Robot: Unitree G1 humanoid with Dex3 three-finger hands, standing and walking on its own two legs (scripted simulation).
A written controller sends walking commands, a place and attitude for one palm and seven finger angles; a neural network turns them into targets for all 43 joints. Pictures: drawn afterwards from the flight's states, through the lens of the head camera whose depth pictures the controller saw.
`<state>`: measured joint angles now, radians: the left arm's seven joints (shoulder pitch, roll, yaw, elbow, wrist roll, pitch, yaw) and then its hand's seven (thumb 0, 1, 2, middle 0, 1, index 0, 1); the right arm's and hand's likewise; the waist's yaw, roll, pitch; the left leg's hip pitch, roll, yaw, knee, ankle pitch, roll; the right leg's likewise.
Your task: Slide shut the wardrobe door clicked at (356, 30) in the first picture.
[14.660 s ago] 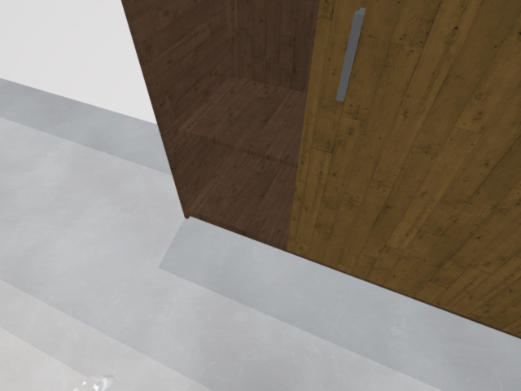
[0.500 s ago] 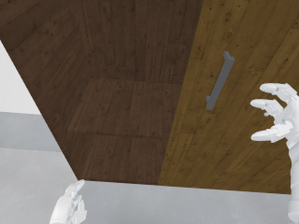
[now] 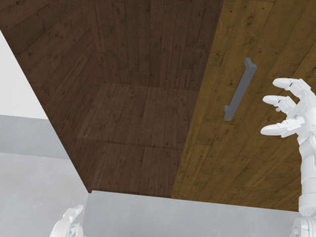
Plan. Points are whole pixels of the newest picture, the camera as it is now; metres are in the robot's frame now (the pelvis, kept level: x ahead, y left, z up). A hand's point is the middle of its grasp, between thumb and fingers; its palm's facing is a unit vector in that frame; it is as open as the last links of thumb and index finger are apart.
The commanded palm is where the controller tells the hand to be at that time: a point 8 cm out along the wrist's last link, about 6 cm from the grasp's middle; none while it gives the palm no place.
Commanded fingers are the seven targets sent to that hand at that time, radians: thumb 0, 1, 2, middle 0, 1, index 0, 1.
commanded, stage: move the hooked fingers beside the handle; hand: right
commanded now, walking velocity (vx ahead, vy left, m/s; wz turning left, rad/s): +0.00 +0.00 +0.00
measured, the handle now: (237, 91) +0.47 -0.17 +0.16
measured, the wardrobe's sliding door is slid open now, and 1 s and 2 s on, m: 0.51 0.51 0.51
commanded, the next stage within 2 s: none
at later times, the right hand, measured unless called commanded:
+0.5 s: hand (272, 106) +0.41 -0.25 +0.16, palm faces +0.08 +1.00 -0.02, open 13.8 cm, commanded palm +0.38 -0.29 +0.16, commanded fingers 0.00 0.50 -0.30 0.30 1.20 0.30 1.20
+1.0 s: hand (271, 105) +0.40 -0.24 +0.17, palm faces +0.06 +1.00 +0.01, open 13.9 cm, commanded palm +0.38 -0.29 +0.16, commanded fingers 0.00 0.50 -0.30 0.30 1.20 0.30 1.20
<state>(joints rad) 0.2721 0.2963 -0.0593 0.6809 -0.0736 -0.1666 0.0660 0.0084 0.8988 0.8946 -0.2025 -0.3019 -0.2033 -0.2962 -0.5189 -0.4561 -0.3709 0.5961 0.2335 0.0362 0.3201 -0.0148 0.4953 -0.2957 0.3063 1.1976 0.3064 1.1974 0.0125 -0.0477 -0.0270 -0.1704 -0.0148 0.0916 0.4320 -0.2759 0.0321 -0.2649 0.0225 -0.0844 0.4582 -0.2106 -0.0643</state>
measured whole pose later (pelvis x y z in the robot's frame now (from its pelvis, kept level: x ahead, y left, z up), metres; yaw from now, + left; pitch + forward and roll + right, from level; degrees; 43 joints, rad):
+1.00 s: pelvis -0.01 -0.01 +0.00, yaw +0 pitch +3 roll +1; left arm 0.28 0.29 -0.06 0.66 -0.07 -0.15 0.06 0.01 0.90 0.89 -0.20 -0.30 -0.20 -0.30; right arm -0.63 -0.45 -0.37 0.75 0.22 -0.05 0.30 -0.02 0.50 -0.30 0.31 1.20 0.31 1.20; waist 0.03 -0.04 -0.04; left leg -0.23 -0.02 0.09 0.47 -0.28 0.03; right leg -0.33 0.02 -0.08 0.51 -0.23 -0.07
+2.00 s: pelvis -0.01 +0.01 +0.00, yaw +1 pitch +2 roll +1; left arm 0.30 0.31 -0.06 0.67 -0.08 -0.13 0.06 0.01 0.90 0.89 -0.20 -0.30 -0.20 -0.30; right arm -0.61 -0.51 -0.38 0.78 0.22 -0.02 0.32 -0.01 0.50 -0.30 0.31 1.20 0.31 1.20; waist 0.04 -0.05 -0.04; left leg -0.22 -0.03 0.09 0.46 -0.28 0.04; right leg -0.31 0.00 -0.08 0.50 -0.22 -0.05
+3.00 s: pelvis +0.00 -0.01 +0.00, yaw +0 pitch +2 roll +1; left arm 0.27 0.29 -0.05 0.67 -0.07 -0.13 0.05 0.01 0.90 0.89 -0.20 -0.30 -0.20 -0.30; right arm -0.56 -0.37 -0.29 0.63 0.23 -0.01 0.24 -0.02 0.50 -0.30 0.30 1.20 0.30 1.20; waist 0.02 -0.05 -0.03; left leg -0.21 -0.01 0.09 0.45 -0.28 0.02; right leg -0.30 0.03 -0.08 0.49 -0.22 -0.07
